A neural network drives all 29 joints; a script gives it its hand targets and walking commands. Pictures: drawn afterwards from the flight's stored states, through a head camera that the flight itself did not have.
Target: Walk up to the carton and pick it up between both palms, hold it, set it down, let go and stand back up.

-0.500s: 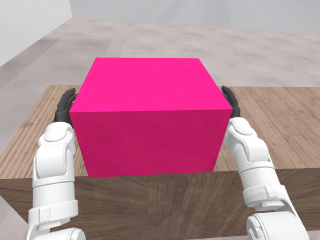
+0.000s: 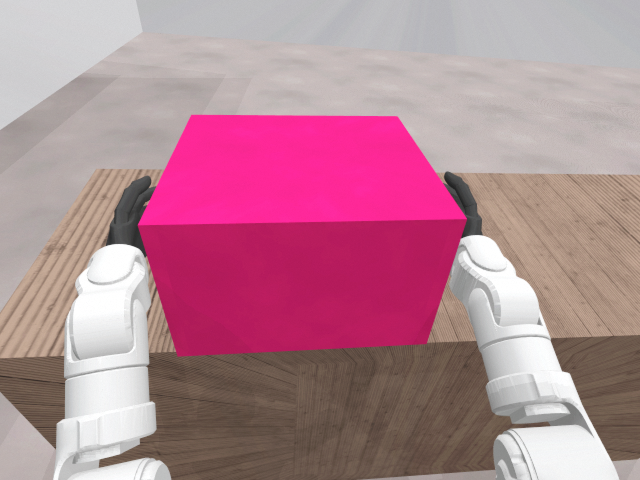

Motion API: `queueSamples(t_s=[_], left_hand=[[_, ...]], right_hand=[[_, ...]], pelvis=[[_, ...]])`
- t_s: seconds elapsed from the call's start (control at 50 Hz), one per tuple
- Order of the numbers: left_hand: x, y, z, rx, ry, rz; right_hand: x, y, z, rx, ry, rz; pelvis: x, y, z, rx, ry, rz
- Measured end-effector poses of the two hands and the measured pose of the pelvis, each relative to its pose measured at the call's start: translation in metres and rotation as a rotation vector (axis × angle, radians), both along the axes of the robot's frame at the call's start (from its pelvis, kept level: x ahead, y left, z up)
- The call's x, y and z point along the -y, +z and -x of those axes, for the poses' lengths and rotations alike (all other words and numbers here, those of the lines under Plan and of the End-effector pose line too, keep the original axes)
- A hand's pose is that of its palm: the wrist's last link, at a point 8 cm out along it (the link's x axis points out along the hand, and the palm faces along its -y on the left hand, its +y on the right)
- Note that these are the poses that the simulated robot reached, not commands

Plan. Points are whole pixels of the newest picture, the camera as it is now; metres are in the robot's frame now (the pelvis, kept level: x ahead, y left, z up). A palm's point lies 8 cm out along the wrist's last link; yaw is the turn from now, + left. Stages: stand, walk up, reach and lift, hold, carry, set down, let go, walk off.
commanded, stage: hold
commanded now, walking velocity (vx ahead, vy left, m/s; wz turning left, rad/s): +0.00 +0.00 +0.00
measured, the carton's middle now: (301, 221) +0.41 +0.01 +0.15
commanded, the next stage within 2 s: none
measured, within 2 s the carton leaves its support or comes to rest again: neither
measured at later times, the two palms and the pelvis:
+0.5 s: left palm (119, 241) +0.34 +0.21 +0.18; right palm (455, 232) +0.35 -0.18 +0.18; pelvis +0.00 +0.01 +0.00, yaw +0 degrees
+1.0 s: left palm (123, 240) +0.34 +0.20 +0.18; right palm (460, 234) +0.35 -0.18 +0.18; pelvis +0.00 +0.00 +0.00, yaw +0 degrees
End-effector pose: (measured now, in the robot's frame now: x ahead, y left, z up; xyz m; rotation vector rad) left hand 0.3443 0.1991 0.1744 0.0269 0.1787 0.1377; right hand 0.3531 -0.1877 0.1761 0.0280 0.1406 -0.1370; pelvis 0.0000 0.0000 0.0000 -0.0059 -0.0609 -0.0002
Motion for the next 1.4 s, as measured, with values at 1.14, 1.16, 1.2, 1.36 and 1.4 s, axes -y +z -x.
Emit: queueSamples(t_s=[1.14, 1.16, 1.2, 1.36, 1.4], left_hand=[[-0.003, 0.008, -0.004, 0.002, -0.002, -0.006], [-0.003, 0.007, -0.004, 0.001, -0.003, -0.006], [-0.003, 0.008, -0.005, 0.005, -0.005, -0.010], [-0.003, 0.006, -0.003, 0.005, -0.003, -0.008], [-0.003, 0.005, -0.002, 0.005, -0.003, -0.005]], right_hand=[[-0.003, 0.003, -0.002, 0.003, -0.003, 0.000], [-0.003, 0.003, -0.002, 0.002, -0.003, 0.000], [-0.003, 0.003, -0.002, 0.005, -0.004, 0.001], [-0.003, 0.001, -0.001, 0.005, -0.004, 0.000], [-0.003, 0.001, -0.001, 0.006, -0.003, 0.002]], pelvis=[[-0.004, 0.000, 0.000, 0.003, -0.004, -0.001], [-0.004, 0.000, 0.000, 0.001, -0.004, -0.001], [-0.005, 0.000, 0.000, 0.000, -0.003, -0.001], [-0.005, 0.000, -0.001, 0.006, -0.009, 0.000], [-0.005, 0.000, -0.002, 0.004, -0.007, 0.000]])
